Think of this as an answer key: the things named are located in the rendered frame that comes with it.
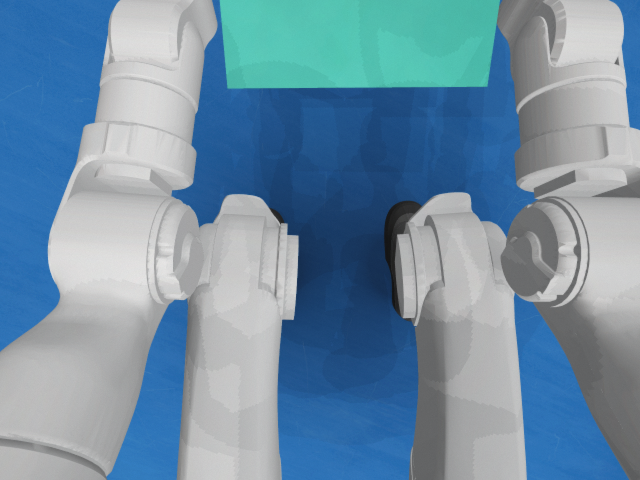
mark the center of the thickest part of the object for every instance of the right robot upper arm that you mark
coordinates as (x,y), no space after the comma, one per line
(578,260)

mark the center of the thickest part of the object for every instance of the right robot foot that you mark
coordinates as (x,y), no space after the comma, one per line
(395,224)

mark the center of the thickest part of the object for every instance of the right robot forearm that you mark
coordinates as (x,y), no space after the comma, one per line
(569,78)

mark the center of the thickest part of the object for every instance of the left robot forearm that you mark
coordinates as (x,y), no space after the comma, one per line
(141,141)

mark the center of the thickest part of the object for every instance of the left robot upper arm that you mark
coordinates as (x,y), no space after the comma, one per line
(69,386)

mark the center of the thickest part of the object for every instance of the robot left shin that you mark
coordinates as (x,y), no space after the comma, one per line
(240,204)

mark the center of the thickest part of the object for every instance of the carton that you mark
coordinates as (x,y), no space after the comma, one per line
(358,43)

